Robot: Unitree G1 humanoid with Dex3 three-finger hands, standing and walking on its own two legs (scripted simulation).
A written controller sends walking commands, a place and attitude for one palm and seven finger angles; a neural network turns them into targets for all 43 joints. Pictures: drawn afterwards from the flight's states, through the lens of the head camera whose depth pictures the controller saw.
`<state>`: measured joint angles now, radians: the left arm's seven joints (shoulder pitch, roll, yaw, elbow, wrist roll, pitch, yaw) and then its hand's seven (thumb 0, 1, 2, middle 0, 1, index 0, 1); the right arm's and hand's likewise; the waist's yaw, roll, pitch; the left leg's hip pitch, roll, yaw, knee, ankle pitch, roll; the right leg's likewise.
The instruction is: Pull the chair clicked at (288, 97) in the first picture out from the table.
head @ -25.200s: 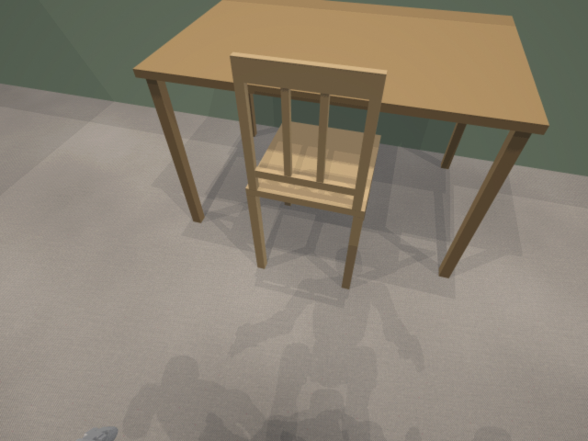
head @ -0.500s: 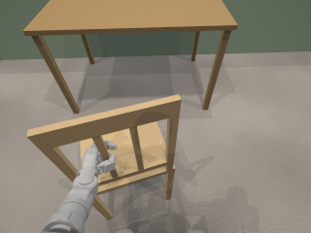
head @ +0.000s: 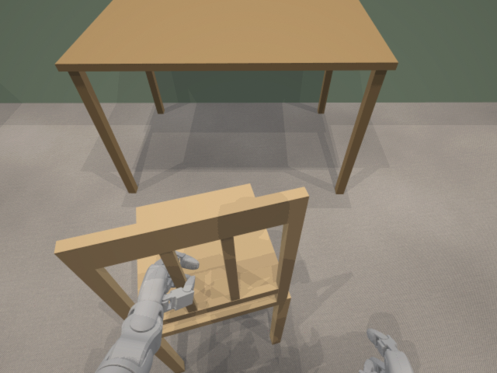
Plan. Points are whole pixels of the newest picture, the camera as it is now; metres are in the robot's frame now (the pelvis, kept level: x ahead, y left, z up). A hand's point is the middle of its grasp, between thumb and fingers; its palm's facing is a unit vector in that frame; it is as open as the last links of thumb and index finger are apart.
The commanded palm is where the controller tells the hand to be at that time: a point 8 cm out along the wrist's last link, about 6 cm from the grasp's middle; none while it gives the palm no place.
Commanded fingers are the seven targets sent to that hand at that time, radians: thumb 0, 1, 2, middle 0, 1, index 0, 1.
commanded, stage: stop walking, hand still on the chair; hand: left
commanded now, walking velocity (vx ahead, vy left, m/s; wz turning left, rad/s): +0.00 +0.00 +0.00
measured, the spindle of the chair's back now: (181, 283) +0.29 +0.16 -0.09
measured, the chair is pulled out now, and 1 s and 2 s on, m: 0.63 0.63 0.63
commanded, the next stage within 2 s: open the thumb and straighten the fingers in 0.28 s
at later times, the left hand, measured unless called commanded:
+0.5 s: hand (186, 289) +0.27 +0.14 -0.06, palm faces +0.04 -0.98 -0.17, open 5.6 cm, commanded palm +0.24 +0.19 -0.04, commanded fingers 0.00 0.05 0.49 -0.50 -1.45 -0.50 -1.45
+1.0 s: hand (180, 286) +0.28 +0.15 -0.07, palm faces +0.03 -0.98 -0.19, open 16.0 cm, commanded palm +0.25 +0.20 -0.05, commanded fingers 0.00 -0.55 0.20 0.00 0.00 0.00 0.00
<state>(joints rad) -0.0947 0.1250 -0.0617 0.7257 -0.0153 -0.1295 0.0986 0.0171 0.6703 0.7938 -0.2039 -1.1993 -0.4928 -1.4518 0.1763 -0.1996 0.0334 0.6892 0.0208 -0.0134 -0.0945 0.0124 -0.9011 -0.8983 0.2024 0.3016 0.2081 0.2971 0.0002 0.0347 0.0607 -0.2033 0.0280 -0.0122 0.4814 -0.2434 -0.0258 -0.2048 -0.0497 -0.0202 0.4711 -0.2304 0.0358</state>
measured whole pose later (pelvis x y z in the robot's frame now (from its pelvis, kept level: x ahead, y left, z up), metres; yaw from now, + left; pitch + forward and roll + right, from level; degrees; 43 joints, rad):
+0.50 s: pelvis +0.01 -0.01 -0.01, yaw +1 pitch +2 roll +0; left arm 0.00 0.17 -0.01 0.59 -0.06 -0.09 0.08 0.02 0.61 0.77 -0.25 -1.25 -0.49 -1.45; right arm 0.24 -0.24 0.01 0.67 0.06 0.00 -0.05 0.01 -0.90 -0.90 0.20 0.30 0.21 0.30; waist -0.05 0.02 -0.01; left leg -0.31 0.04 -0.03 0.55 -0.27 -0.04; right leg -0.31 -0.04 -0.04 0.55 -0.27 0.02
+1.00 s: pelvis +0.02 +0.00 -0.04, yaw +1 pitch +9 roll +0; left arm 0.13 0.17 -0.01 0.26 -0.04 0.10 0.05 -0.01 -0.51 0.21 -0.18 -0.53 -0.18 -0.54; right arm 0.23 -0.25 0.01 0.57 0.03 -0.11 -0.06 0.01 -0.90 -0.90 0.20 0.30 0.21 0.30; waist -0.04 0.05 -0.10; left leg -0.56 0.02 -0.03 0.83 -0.43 -0.02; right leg -0.56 -0.06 -0.02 0.81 -0.42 0.04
